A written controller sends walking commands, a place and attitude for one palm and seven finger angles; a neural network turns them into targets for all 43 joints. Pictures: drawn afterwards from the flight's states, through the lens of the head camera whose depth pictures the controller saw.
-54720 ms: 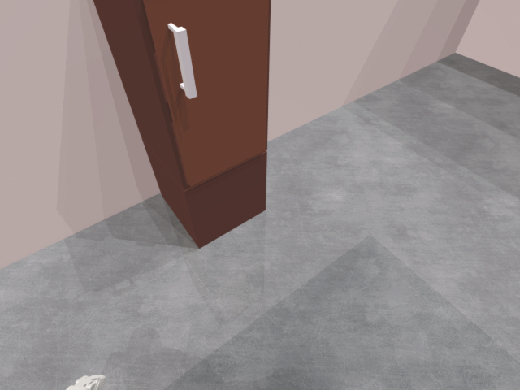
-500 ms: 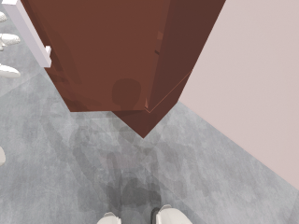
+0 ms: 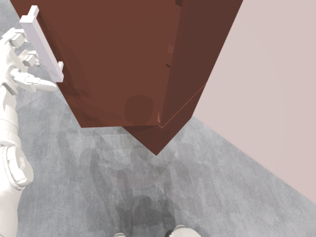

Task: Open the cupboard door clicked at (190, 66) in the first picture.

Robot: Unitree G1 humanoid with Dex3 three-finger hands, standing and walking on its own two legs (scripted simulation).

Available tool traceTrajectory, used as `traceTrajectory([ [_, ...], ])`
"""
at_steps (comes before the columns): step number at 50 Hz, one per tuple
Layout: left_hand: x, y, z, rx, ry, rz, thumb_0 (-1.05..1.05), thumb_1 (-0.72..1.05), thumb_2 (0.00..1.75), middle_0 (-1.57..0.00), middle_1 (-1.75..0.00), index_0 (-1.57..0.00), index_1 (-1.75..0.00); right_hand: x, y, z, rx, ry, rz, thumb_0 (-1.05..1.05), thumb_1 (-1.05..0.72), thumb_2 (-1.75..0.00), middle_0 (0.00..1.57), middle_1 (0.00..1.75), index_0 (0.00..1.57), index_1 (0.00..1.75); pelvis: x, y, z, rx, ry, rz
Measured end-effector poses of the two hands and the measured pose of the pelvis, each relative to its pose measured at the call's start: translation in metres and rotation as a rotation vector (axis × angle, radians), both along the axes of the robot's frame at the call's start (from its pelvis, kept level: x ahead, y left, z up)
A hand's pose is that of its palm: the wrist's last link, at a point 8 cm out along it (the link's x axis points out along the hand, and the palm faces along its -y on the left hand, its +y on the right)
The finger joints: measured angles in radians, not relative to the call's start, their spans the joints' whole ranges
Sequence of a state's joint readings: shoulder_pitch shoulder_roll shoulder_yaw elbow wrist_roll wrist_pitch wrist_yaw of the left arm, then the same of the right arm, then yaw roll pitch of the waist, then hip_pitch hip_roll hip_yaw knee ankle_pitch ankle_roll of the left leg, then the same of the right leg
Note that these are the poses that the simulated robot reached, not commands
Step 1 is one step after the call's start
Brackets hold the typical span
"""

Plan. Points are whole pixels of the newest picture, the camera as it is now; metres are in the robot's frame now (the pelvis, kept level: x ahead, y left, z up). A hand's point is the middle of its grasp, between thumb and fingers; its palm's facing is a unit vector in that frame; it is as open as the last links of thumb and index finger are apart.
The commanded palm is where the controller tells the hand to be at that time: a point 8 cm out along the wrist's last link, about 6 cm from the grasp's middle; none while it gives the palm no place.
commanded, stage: slide the fingers in behind the handle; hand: left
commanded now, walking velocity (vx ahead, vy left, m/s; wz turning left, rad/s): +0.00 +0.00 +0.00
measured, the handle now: (47, 47) +0.55 +0.23 +0.14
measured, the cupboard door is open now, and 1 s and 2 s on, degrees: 46 46 46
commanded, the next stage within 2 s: close the thumb around the handle in 0.92 s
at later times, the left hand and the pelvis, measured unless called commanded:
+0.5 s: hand (53, 64) +0.49 +0.21 +0.14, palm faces +0.00 -1.00 +0.01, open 14.0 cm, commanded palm +0.46 +0.26 +0.13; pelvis -0.01 -0.01 +0.00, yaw +0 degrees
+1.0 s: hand (49, 66) +0.49 +0.21 +0.14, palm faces -0.01 -1.00 +0.02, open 14.0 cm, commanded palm +0.47 +0.26 +0.13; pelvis -0.01 -0.01 +0.00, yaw +0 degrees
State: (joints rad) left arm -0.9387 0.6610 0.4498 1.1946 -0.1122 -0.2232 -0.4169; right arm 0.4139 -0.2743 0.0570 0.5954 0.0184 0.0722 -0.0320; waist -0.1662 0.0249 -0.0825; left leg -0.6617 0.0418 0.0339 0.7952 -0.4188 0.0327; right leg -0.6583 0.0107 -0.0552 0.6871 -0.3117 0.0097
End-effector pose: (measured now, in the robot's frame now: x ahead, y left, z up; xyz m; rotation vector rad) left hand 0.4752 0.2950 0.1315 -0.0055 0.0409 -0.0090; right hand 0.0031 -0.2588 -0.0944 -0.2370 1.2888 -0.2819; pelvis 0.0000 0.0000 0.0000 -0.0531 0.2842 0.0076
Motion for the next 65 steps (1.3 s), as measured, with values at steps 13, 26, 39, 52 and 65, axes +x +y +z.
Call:
traceTrajectory([
  [13,0.0,-0.022,0.003,-0.003,-0.018,-0.004,-0.01,-0.5,0.3,-0.3,-1.2,-0.3,-1.2,-0.002,-0.015,-0.001,-0.013,-0.002,0.014,0.0,-0.91,-0.9,0.21,0.3,0.2,0.3,-0.004,-0.008,0.0,0.009,-0.006,0.006],
  [26,-0.007,-0.036,0.005,0.004,-0.021,0.006,-0.01,-0.5,0.3,-0.3,-1.2,-0.3,-1.2,-0.012,-0.021,0.0,-0.005,-0.002,-0.005,0.0,-0.91,-0.9,0.21,0.3,0.2,0.3,-0.007,-0.015,0.003,0.016,-0.026,0.002],
  [39,-0.009,-0.033,0.005,0.002,-0.021,0.002,-0.01,-0.5,0.3,-0.3,-1.2,-0.3,-1.2,-0.011,-0.021,0.0,-0.012,-0.021,0.0,0.0,-0.91,-0.9,0.21,0.3,0.2,0.3,-0.01,-0.014,0.002,0.017,-0.025,0.001],
  [52,-0.01,-0.027,0.002,-0.003,-0.012,0.001,-0.01,-0.5,0.3,-0.3,-1.2,-0.3,-1.2,-0.011,-0.014,0.0,-0.016,-0.018,0.005,0.0,-0.91,-0.9,0.21,0.3,0.2,0.3,-0.01,-0.008,0.002,0.012,-0.024,0.003],
  [65,-0.004,-0.035,0.004,0.003,-0.02,-0.006,-0.01,-0.15,0.45,-0.33,-1.24,-0.33,-1.23,-0.014,-0.006,-0.003,-0.001,-0.007,0.007,0.0,-0.91,-0.9,0.21,0.3,0.2,0.3,-0.009,-0.003,0.0,0.011,-0.019,0.005],
])
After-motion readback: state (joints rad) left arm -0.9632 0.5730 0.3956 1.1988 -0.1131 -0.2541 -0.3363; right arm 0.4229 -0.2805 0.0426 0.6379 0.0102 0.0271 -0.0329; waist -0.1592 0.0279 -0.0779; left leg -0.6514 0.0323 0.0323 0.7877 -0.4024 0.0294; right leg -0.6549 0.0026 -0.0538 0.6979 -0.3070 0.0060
